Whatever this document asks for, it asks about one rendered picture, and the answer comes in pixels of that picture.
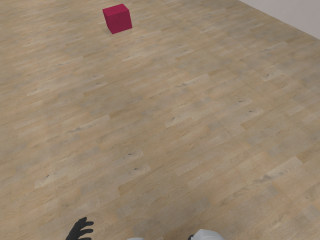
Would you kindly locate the left robot hand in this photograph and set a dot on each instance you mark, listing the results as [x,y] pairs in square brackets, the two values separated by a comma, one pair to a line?
[76,231]

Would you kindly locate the carton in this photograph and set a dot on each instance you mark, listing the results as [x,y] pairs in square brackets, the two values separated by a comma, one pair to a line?
[117,18]

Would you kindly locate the robot right thigh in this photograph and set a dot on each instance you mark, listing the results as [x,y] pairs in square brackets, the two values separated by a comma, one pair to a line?
[207,235]

